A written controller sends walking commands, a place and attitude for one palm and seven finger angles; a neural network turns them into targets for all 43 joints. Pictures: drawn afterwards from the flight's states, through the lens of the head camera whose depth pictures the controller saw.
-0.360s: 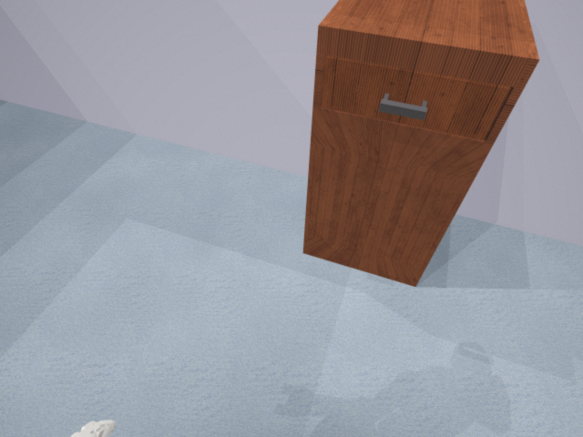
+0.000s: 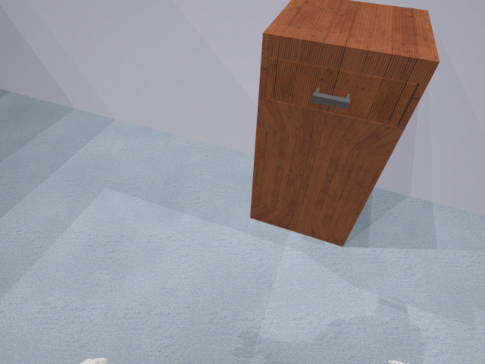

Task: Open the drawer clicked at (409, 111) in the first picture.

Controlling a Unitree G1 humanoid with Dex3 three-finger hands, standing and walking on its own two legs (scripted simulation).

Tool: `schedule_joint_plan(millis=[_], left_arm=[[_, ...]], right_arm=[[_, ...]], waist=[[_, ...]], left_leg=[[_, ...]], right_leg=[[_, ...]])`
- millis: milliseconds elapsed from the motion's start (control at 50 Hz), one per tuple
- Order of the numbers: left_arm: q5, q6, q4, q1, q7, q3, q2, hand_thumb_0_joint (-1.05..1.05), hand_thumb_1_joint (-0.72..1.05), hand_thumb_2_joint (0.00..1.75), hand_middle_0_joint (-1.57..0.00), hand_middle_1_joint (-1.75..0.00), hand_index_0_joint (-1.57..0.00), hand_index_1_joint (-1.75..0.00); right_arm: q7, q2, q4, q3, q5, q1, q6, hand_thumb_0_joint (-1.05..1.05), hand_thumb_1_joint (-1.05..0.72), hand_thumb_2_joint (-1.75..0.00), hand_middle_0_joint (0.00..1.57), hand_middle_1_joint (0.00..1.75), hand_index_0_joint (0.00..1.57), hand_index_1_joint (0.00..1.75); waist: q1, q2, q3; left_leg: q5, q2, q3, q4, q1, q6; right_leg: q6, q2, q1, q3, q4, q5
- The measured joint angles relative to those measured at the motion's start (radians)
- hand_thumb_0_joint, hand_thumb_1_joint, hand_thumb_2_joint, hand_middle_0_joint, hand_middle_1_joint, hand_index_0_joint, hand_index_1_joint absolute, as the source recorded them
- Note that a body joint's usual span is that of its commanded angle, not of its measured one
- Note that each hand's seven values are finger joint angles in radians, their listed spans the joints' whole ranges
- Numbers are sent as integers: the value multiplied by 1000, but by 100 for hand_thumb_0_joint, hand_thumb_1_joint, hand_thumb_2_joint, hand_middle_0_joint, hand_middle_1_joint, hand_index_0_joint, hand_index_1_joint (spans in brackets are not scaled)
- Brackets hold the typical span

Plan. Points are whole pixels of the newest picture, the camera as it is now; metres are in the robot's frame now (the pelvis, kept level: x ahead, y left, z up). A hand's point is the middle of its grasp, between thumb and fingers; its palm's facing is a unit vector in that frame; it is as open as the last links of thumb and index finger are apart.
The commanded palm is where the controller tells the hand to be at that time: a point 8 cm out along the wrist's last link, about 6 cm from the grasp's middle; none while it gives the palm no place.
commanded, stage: stand and wait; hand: left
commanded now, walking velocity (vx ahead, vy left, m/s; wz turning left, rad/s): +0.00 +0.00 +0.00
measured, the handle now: (331, 97) +0.85 -0.22 +0.01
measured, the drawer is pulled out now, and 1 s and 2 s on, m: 0.00 0.00 0.00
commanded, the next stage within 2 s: look at it before walking up in 0.58 s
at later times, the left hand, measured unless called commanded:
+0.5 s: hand out of the picture +0.05 +0.24 -0.15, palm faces -0.03 -0.94 -0.34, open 7.4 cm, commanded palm none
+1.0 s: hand out of the picture +0.06 +0.23 -0.15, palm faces -0.04 -0.94 -0.33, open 7.4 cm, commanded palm none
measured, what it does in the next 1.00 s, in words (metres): stands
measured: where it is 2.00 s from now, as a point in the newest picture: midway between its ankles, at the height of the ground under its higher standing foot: outside the picture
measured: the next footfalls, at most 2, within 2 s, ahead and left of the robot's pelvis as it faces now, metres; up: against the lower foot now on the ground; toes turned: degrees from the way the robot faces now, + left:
none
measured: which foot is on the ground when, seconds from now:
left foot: down 0.00-1.00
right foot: down 0.00-1.00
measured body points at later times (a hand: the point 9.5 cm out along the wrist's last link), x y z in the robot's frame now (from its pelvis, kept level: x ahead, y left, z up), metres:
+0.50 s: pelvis -0.02 -0.01 +0.00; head -0.02 -0.01 +0.45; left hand +0.05 +0.29 -0.13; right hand +0.05 -0.31 -0.13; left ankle -0.02 +0.11 -0.74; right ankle -0.02 -0.13 -0.74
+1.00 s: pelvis -0.02 -0.01 +0.00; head -0.02 -0.01 +0.45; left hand +0.06 +0.28 -0.13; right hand +0.05 -0.31 -0.13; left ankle -0.02 +0.11 -0.74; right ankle -0.02 -0.13 -0.74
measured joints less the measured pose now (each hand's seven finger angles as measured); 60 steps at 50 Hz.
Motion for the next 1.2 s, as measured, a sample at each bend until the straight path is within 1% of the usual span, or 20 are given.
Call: schedule_joint_plan(millis=[240, 400, 720, 1200], left_arm=[[-2, 1, 48, 20, -2, 8, 18, 1, 91, 90, -20, -30, -20, -30], [-2, -1, 64, 16, -4, 7, 18, 1, 91, 90, -20, -30, -20, -30], [-1, -8, 65, 6, -6, 3, 5, 1, 91, 90, -20, -30, -20, -30], [-1, -10, 68, 2, -4, 5, 15, 1, 91, 90, -20, -30, -20, -30]], right_arm=[[-1, -21, 58, -1, 4, 44, 6, 1, -90, -90, 21, 30, 20, 30], [2, -21, 80, 2, 5, 56, 5, 1, -90, -90, 21, 30, 20, 30], [5, -12, 86, 3, 4, 48, 0, 0, -90, -90, 21, 30, 20, 30], [2, -18, 85, 5, 6, 32, -2, 0, -90, -90, 21, 30, 20, 30]], waist=[[-4, 6, 18], [-7, 11, 19], [-9, 11, 14], [-6, 10, 23]], left_leg=[[35, 10, -6, -35, 9, -10], [56, 15, -8, -52, 6, -15], [69, 21, -7, -63, -2, -21], [66, 22, -4, -78, 10, -21]], right_leg=[[-9, 10, 11, -6, -36, 34], [-14, 14, 7, -9, -52, 54], [-19, 20, -3, -8, -61, 68], [-18, 22, 8, -4, -75, 66]])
